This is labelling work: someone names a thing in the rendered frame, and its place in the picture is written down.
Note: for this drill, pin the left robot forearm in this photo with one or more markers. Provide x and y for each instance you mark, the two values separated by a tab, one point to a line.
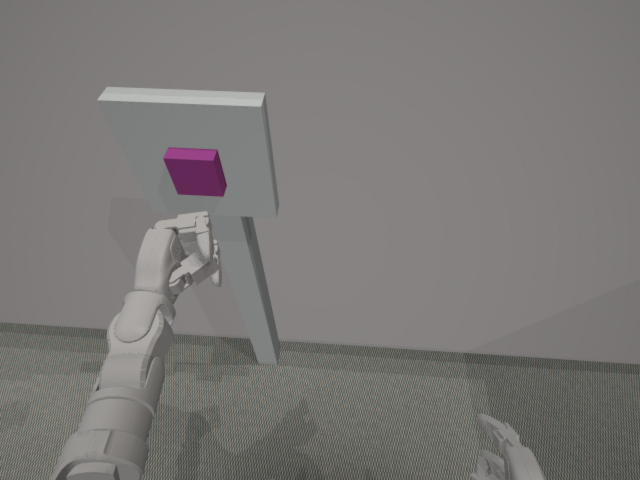
110	442

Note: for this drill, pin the panel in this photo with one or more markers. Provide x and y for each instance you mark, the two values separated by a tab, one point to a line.
146	122

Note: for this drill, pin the left robot hand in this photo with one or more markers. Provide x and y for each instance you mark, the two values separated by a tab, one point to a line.
161	253

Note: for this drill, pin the button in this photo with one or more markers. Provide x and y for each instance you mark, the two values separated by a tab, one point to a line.
196	171

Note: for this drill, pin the right robot hand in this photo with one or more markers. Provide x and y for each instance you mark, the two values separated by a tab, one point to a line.
519	462

